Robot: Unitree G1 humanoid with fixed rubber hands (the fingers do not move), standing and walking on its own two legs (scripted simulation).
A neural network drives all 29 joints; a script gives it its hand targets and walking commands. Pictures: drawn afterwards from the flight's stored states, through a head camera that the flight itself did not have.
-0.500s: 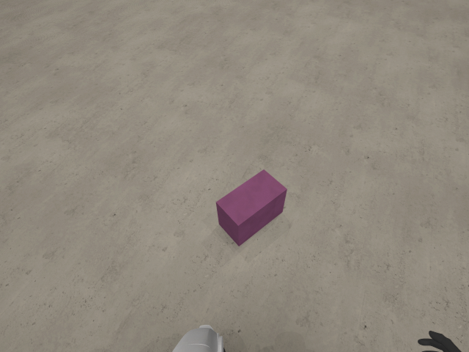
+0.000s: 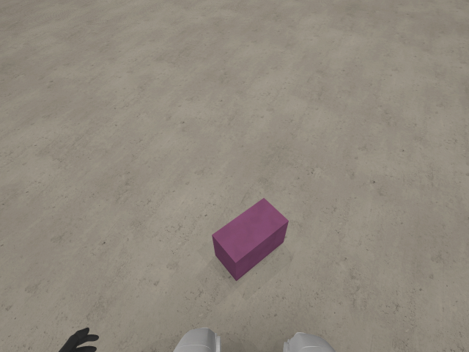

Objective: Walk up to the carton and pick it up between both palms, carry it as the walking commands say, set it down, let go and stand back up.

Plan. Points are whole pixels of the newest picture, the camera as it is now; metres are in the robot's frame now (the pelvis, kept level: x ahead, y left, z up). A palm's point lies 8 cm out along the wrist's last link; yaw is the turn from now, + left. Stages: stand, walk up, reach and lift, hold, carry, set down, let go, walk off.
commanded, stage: walk up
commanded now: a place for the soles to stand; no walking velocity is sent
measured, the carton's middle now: (250, 238) +0.63 -0.03 -0.64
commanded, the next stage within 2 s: none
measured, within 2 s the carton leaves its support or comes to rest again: neither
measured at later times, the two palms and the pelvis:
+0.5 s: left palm (101, 319) +0.20 +0.29 -0.12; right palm (456, 348) +0.14 -0.35 -0.11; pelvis +0.08 -0.03 -0.01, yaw +0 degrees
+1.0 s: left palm (108, 315) +0.20 +0.26 -0.09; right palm (449, 314) +0.19 -0.36 -0.09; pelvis +0.10 -0.04 +0.02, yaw +2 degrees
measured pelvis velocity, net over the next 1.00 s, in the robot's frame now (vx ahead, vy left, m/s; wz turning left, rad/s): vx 0.10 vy -0.04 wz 0.04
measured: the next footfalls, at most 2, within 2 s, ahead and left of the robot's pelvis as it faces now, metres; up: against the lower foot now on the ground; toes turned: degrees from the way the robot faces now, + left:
left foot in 0.08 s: +0.13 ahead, +0.12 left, +0.00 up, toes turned +4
right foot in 0.36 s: +0.21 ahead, -0.16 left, +0.00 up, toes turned -5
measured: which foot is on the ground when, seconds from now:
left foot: up 0.00-0.06, down 0.08-1.00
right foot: down 0.00-0.10, up 0.12-0.34, down 0.36-1.00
